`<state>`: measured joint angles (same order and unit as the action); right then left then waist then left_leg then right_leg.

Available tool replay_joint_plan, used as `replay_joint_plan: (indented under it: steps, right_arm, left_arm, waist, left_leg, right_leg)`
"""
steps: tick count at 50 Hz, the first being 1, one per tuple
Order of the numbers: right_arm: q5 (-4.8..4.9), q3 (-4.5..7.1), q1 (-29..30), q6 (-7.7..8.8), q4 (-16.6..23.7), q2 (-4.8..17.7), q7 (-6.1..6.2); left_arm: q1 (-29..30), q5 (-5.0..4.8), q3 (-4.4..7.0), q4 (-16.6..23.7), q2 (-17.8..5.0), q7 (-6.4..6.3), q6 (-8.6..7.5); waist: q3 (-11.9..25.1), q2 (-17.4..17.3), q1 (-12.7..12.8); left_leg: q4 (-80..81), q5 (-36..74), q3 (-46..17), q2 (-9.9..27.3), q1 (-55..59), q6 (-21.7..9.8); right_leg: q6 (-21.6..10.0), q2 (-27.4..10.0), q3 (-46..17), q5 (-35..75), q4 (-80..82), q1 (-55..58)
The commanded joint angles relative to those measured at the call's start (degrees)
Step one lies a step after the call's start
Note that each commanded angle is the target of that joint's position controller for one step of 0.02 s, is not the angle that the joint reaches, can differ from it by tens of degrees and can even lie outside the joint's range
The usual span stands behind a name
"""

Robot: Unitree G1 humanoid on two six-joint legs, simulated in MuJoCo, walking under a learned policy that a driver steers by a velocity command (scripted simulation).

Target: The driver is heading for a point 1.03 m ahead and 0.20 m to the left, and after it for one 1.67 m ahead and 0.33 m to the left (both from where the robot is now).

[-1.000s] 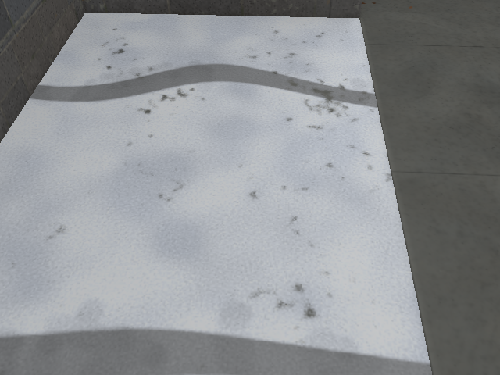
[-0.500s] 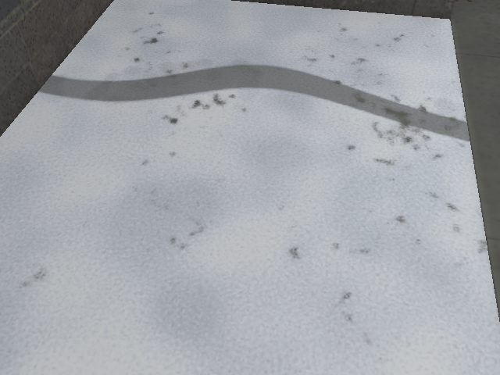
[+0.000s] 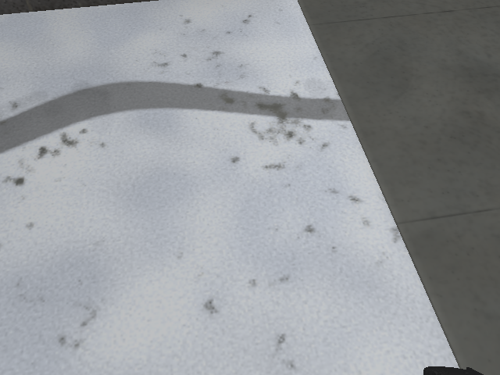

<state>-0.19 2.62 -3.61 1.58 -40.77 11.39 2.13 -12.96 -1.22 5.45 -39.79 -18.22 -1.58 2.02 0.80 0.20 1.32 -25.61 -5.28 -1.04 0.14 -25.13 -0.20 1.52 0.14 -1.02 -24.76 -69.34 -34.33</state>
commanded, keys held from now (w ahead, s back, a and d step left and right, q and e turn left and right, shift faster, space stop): w+shift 0.02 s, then w+q+shift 0.68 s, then w+e+shift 0.30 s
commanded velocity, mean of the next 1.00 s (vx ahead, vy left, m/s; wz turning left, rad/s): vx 0.87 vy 0.00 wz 0.30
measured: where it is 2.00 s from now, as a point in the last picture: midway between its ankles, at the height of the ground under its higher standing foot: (177, 168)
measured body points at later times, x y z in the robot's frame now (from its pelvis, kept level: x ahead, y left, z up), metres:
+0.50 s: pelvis +0.24 +0.00 -0.01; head +0.25 +0.00 +0.44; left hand +0.21 +0.27 -0.14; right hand +0.43 -0.24 -0.11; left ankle +0.38 +0.13 -0.68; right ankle +0.05 -0.14 -0.73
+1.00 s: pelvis +0.65 +0.17 -0.02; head +0.69 +0.19 +0.43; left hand +0.75 +0.46 -0.11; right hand +0.76 -0.09 -0.14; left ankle +0.42 +0.11 -0.73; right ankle +0.93 +0.18 -0.68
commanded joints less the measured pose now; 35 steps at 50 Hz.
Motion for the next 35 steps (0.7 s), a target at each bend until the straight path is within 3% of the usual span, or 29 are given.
replay_joint_plan:
  steps: [1,3,4,5,6,7,8,9,10,11,13,14,18,19,21,23,25,26,27,28,29,30,31,32,33,34,35]
  right_arm:
    - [0.5,3.61,-2.3,1.59,2.4,10.3,0.07]
    - [1.09,3.58,-2.5,2.43,1.8,10.4,-0.82]
    - [1.45,3.62,-2.6,2.48,1.6,10.4,-1.41]
    - [-2.86,3.22,-7.3,1.64,0.1,9.7,-2.53]
    - [-2.42,3.69,-6.9,0.69,-0.3,10.7,-3.22]
    - [-1.21,3.94,-5.7,-0.41,-0.1,10.7,-3.48]
    - [-0.89,3.17,-3.5,-0.42,1.7,7.5,-3.74]
    - [-0.82,1.38,-1.4,0.26,4.0,0.6,-3.92]
    - [0.13,1.36,-0.5,0.99,6.6,1.2,-3.5]
    - [-0.64,2.77,2.2,1.15,7.8,7.1,-3.6]
    - [-1.72,3.46,-5.6,1.4,4.1,8.7,-4.54]
    - [-2.21,3.94,-8.8,0.97,2.3,9.9,-5.19]
    - [-1.75,3.47,-6.9,-1.63,1.6,8.1,-6.76]
    - [-2.09,3.25,-4.8,-1.61,2.9,7.9,-6.94]
    - [-1.9,2.8,-2.9,-1.82,3.4,7.8,-7.79]
    - [-1.88,1.81,0.9,-1.6,5.0,6.9,-8.49]
    - [-1.83,1.03,2.7,-1.53,6.3,5.6,-8.16]
    - [-1.12,0.98,1.1,-1.63,6.3,6.1,-7.62]
    - [-0.56,1.41,-2.8,-1.68,5.5,7.4,-7.06]
    - [-0.07,2.43,-10.7,-1.71,4.1,9.9,-6.51]
    - [-0.23,3.64,-21.2,-1.29,1.6,12.8,-5.85]
    - [-0.43,5.27,-29.6,-1.3,-1.8,16.0,-4.91]
    - [-0.38,6.56,-22.3,-2.16,-1.0,21.9,-4.07]
    - [0.07,6.59,-23.1,-2.08,0.6,22.8,-4.04]
    - [-0.72,6.38,-24.4,-1.65,-0.6,21.8,-3.15]
    - [-0.82,5.78,-24.5,-1.15,-2.0,19.2,-2.61]
    - [-0.87,5.06,-22.0,-0.41,-1.9,17.4,-2.14]
  left_arm:
    - [-3.4,1.09,-0.6,3.6,1.0,1.23,-1.72]
    - [-3.2,1.31,-1.48,2.5,2.1,1.83,-3.15]
    - [-2.7,1.16,-1.4,2.1,1.3,2.0,-3.63]
    - [-4.2,4.82,-2.03,2.4,0.7,3.87,-2.65]
    - [-5.2,4.39,-2.04,2.1,1.1,4.46,-2.44]
    - [-8.5,3.88,-2.23,1.1,1.0,4.49,-2.57]
    - [-13.7,3.92,-1.67,-0.2,-1.2,3.77,-3.52]
    - [-18.1,4.65,-1.33,0.2,-5.3,2.84,-4.6]
    - [-14.3,5.03,0.28,3.1,-12.3,0.98,-4.74]
    - [-12.5,4.72,0.78,3.0,-11.7,0.03,-4.42]
    - [-5.8,3.2,-0.86,4.1,-6.3,0.44,-5.54]
    - [-4.5,3.19,-1.25,4.3,-5.3,0.43,-5.95]
    - [-6.9,3.92,-1.43,1.2,-3.0,1.18,-7.23]
    - [-7.3,3.34,-1.44,0.0,-2.7,0.88,-7.96]
    - [-6.4,3.37,-1.28,-1.1,-2.5,0.62,-8.72]
    - [-8.0,3.51,-0.75,-2.6,-3.9,0.51,-8.54]
    - [-8.6,3.26,-0.72,-4.3,-4.6,0.1,-8.38]
    - [-9.5,3.58,-0.45,-4.7,-6.1,0.06,-8.01]
    - [-9.4,3.78,-0.06,-4.9,-7.9,-0.21,-7.2]
    - [-8.4,4.05,0.48,-5.0,-9.7,-0.32,-6.15]
    - [-7.4,3.88,0.94,-4.4,-11.8,-0.34,-5.49]
    - [-6.2,3.68,0.6,-4.1,-10.9,0.11,-5.41]
    - [-5.3,2.29,-1.64,1.3,-0.9,2.03,-6.14]
    - [2.1,3.08,-2.41,5.4,-2.7,2.1,-7.5]
    - [5.7,2.86,-2.72,6.6,-3.1,2.13,-8.71]
    - [4.3,2.88,-3.29,6.4,-3.0,2.11,-9.51]
    - [4.6,3.85,-3.54,6.5,-2.7,2.04,-9.09]
  waist:
    - [6.9,-6.7,-0.8]
    - [7.6,-6.2,-0.2]
    - [6.8,-6.2,-0.1]
    - [8.2,-4.7,-0.8]
    - [6.0,-6.1,1.0]
    - [3.5,-4.0,3.9]
    - [1.8,0.9,6.9]
    - [1.9,14.2,8.9]
    - [0.0,14.7,7.3]
    - [-1.4,8.3,6.4]
    - [-2.5,7.8,0.7]
    - [-2.3,8.6,-0.6]
    - [-6.5,5.8,-1.0]
    - [-7.9,4.7,-1.1]
    - [-8.2,4.7,-1.7]
    - [-9.3,3.5,-0.5]
    - [-9.7,3.4,-0.8]
    - [-6.7,4.9,-1.6]
    - [-3.6,6.6,-3.9]
    - [2.2,7.9,-8.3]
    - [7.3,7.7,-13.4]
    - [11.3,3.0,-17.4]
    - [9.9,-19.4,-8.3]
    - [13.0,-9.3,-10.2]
    - [8.6,-3.2,-10.3]
    - [1.4,1.2,-6.8]
    - [-1.1,3.2,-4.2]
  left_leg:
    - [15.3,-22.7,-14.1,12.9,7.6,-9.9]
    - [16.5,-21.1,-12.2,12.4,2.7,-10.5]
    - [16.1,-20.4,-11.5,12.0,1.1,-11.0]
    - [14.1,-21.0,-9.8,10.9,1.8,-10.5]
    - [12.3,-23.8,-8.8,9.3,-1.1,-9.6]
    - [8.7,-28.6,-7.2,7.4,-8.8,-7.9]
    - [-0.4,-28.7,-5.3,2.9,-21.2,-4.9]
    - [-22.2,-28.0,-1.8,-3.6,-28.8,-2.6]
    - [-31.0,-21.1,-4.7,-5.2,-37.4,-2.6]
    - [-35.6,-15.8,-7.9,-1.3,-38.6,-3.3]
    - [-38.4,-9.1,-7.5,-0.1,-35.3,-1.7]
    - [-39.7,-7.3,-5.3,0.3,-31.6,-0.8]
    - [-41.0,-1.1,-1.1,1.7,-28.9,-1.1]
    - [-39.0,1.5,-1.2,2.6,-28.4,-1.5]
    - [-33.2,3.7,1.2,4.0,-25.8,-3.0]
    - [-26.6,2.3,5.3,4.8,-23.9,-5.6]
    - [-19.8,-0.8,9.7,2.9,-17.7,-9.2]
    - [-19.0,-3.2,12.8,-0.2,-12.7,-10.8]
    - [-19.4,-7.6,14.3,-3.0,-8.5,-12.0]
    - [-19.8,-13.1,14.5,-5.9,0.4,-13.3]
    - [-18.2,-17.3,12.5,-8.4,14.1,-14.8]
    - [-12.7,-18.7,5.3,-7.7,31.9,-15.8]
    - [1.9,-35.9,-31.6,8.4,44.2,-24.7]
    - [9.4,-31.7,-48.6,12.7,46.7,-27.0]
    - [10.5,-27.8,-44.2,13.7,42.9,-24.5]
    - [11.4,-20.0,-39.3,12.4,32.5,-21.9]
    - [11.0,-16.8,-33.3,9.5,25.0,-20.0]
  right_leg:
    - [-2.3,-2.9,1.0,2.8,9.2,0.1]
    - [-3.8,-2.6,0.9,3.4,20.5,10.1]
    - [-3.9,-1.6,2.0,3.5,24.8,13.2]
    - [-4.1,1.3,3.8,1.0,30.0,18.3]
    - [-4.1,2.3,5.8,3.8,36.6,22.6]
    - [-4.5,3.3,8.2,7.8,42.5,31.6]
    - [-5.2,0.1,3.8,6.0,43.4,43.0]
    - [-5.7,-16.3,-15.8,-11.8,51.7,44.3]
    - [-8.9,-27.3,-32.2,-24.0,60.4,40.6]
    - [-10.8,-26.5,-32.6,-24.8,59.2,38.2]
    - [-7.7,-20.1,-19.9,-14.4,59.4,35.9]
    - [-7.0,-18.3,-14.3,-10.4,61.0,33.1]
    - [-6.2,-14.6,1.9,4.7,63.7,30.2]
    - [-5.9,-14.7,4.2,6.6,64.5,29.6]
    - [-5.7,-14.2,8.5,10.0,65.4,31.1]
    - [-6.1,-15.1,12.1,18.4,65.7,35.1]
    - [-5.4,-14.9,16.4,40.7,62.0,37.2]
    - [-5.3,-15.0,17.3,60.6,57.2,40.2]
    - [-5.3,-15.6,17.7,77.0,50.0,43.1]
    - [-5.8,-16.8,17.8,87.6,38.0,43.8]
    - [-6.3,-17.1,17.1,87.3,23.1,37.9]
    - [-4.9,-14.2,17.0,70.1,4.9,24.7]
    - [0.1,1.9,14.2,3.4,-20.7,-5.3]
    - [-0.7,3.4,-0.9,1.7,-25.0,-14.4]
    - [-1.5,-1.1,-4.0,4.0,-21.9,-16.1]
    - [-2.0,-3.7,-3.6,6.0,-14.9,-13.5]
    - [-1.8,-5.7,-3.9,5.3,-9.7,-9.9]
Keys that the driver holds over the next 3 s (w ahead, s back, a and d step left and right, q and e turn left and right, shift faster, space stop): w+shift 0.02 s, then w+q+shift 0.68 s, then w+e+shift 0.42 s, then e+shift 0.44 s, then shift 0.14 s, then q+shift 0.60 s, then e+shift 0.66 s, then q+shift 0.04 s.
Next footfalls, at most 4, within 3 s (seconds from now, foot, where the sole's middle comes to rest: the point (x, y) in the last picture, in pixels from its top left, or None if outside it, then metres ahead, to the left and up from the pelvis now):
0.18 right None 0.09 -0.14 -0.77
0.60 left None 0.46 0.13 -0.77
1.06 right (195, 219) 0.94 0.23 -0.77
1.44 left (150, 143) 1.27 0.43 -0.77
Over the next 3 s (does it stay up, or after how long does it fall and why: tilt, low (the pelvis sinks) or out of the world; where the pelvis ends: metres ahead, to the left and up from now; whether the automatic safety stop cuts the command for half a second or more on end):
stays up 1.17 0.31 0.01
